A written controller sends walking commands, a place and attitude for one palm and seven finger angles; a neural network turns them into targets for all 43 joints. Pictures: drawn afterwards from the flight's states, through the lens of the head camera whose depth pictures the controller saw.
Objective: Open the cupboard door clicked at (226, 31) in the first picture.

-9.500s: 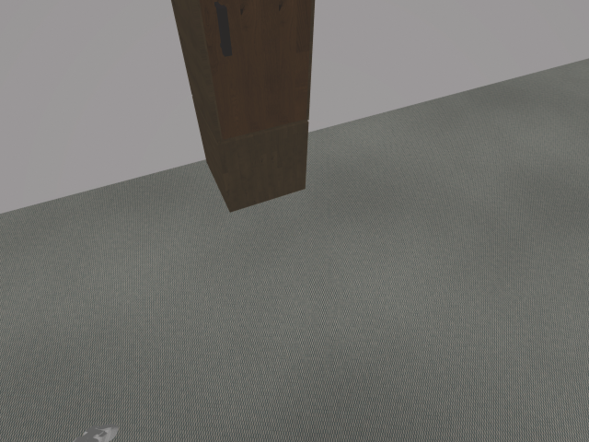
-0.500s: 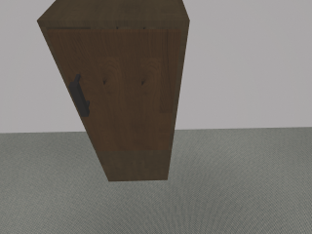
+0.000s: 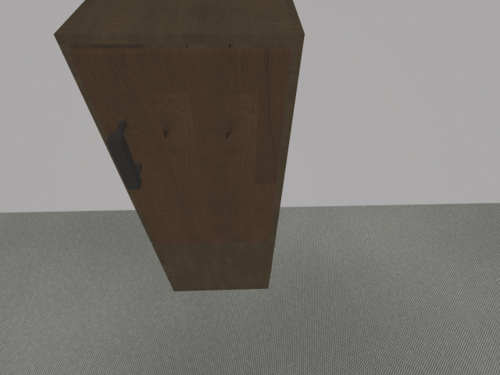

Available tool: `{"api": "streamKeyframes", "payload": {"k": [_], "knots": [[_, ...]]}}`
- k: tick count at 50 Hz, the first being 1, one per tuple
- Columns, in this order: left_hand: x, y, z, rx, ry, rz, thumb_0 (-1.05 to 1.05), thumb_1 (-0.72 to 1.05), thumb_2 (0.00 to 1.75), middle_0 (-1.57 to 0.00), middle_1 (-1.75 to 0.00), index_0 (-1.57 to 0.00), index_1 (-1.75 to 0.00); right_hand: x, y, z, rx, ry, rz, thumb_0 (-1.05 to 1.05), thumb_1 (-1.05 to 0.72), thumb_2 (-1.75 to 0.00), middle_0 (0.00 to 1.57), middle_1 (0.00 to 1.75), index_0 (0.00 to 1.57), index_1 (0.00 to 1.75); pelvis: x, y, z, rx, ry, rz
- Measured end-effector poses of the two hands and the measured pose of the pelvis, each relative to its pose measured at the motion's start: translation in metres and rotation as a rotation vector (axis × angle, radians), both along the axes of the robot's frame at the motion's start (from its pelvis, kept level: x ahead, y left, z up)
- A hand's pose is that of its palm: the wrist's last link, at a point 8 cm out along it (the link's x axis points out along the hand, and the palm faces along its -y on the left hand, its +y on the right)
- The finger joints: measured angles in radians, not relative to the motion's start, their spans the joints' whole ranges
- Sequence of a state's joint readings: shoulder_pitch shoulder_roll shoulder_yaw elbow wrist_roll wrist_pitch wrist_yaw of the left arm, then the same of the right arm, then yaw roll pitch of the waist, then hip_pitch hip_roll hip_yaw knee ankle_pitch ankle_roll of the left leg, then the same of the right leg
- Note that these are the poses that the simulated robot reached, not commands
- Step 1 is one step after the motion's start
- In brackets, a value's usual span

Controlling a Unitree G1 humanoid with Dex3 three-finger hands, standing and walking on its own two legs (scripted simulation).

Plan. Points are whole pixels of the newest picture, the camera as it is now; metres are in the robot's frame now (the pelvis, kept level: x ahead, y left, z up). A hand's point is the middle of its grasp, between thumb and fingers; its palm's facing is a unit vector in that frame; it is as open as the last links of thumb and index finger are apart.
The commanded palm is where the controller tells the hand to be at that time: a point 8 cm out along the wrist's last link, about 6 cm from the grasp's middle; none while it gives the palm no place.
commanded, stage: look again from close up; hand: left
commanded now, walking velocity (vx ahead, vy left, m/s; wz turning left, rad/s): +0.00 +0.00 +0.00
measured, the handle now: (128, 155) +0.49 +0.28 +0.05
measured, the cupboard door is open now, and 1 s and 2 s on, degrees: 0 0 0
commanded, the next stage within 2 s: come to a stop and stand still in 0.14 s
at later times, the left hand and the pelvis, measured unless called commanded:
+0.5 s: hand out of the picture -0.01 +0.19 -0.18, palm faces +0.01 -0.98 -0.21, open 7.3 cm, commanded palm none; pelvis -0.01 +0.02 -0.01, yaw -1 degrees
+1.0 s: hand out of the picture -0.06 +0.22 -0.18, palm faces +0.01 -0.98 -0.21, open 7.3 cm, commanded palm none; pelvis -0.04 +0.04 +0.00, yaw +0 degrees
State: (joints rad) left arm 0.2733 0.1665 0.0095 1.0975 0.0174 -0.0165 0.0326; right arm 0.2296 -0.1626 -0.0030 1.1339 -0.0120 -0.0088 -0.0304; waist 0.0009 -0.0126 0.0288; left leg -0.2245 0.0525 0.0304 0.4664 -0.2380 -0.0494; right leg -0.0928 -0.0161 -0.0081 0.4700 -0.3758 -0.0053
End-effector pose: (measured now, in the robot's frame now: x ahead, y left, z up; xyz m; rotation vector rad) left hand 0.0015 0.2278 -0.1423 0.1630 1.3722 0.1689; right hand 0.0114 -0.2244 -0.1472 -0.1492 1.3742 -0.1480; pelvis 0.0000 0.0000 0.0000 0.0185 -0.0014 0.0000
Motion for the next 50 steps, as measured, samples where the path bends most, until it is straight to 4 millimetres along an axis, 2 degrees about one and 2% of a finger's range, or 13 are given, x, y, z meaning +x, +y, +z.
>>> {"api": "streamKeyframes", "payload": {"k": [16,20,25,32,38,44,50], "knots": [[-0.013,-0.008,-0.001,-0.005,0.024,0.006,0.00,0.91,0.89,-0.20,-0.30,-0.20,-0.30,0.006,-0.003,0.001,-0.006,-0.008,0.002,0.00,-0.91,-0.90,0.20,0.30,0.20,0.30,-0.001,0.001,0.000,-0.017,0.008,-0.003],[-0.016,-0.003,-0.003,-0.005,0.019,-0.023,0.00,0.91,0.89,-0.20,-0.30,-0.20,-0.30,0.014,-0.001,0.002,-0.020,-0.086,-0.013,0.00,-0.91,-0.90,0.20,0.30,0.20,0.30,-0.006,0.009,-0.004,-0.022,0.002,-0.009],[-0.012,0.012,-0.008,-0.001,-0.028,-0.022,0.00,0.91,0.89,-0.20,-0.30,-0.20,-0.30,0.014,0.010,0.002,-0.027,-0.129,-0.010,0.00,-0.91,-0.90,0.19,0.30,0.19,0.30,-0.014,0.019,-0.008,-0.021,-0.025,-0.010],[-0.011,0.033,-0.006,0.004,-0.085,-0.026,0.00,0.91,0.89,-0.20,-0.30,-0.20,-0.30,0.002,0.025,0.006,-0.021,-0.136,0.011,0.00,-0.92,-0.90,0.20,0.30,0.20,0.30,-0.030,0.030,-0.007,-0.023,-0.034,0.000],[-0.024,0.045,-0.003,0.010,-0.071,-0.030,0.00,0.91,0.89,-0.20,-0.30,-0.20,-0.30,-0.016,0.030,0.009,-0.019,-0.111,0.015,0.00,-0.91,-0.90,0.20,0.30,0.20,0.30,-0.038,0.036,-0.004,-0.021,-0.020,0.002],[-0.044,0.049,-0.002,0.010,-0.022,-0.022,0.00,0.91,0.89,-0.20,-0.30,-0.20,-0.30,-0.033,0.030,0.009,-0.019,-0.067,0.012,0.00,-0.91,-0.90,0.20,0.30,0.20,0.30,-0.042,0.037,-0.001,-0.019,-0.015,0.002],[-0.062,0.043,-0.002,-0.001,0.028,-0.012,0.00,0.91,0.89,-0.19,-0.30,-0.20,-0.30,-0.043,0.027,0.009,-0.021,-0.033,0.006,0.00,-0.90,-0.90,0.20,0.30,0.20,0.30,-0.043,0.036,0.000,-0.019,-0.014,0.001]]}}
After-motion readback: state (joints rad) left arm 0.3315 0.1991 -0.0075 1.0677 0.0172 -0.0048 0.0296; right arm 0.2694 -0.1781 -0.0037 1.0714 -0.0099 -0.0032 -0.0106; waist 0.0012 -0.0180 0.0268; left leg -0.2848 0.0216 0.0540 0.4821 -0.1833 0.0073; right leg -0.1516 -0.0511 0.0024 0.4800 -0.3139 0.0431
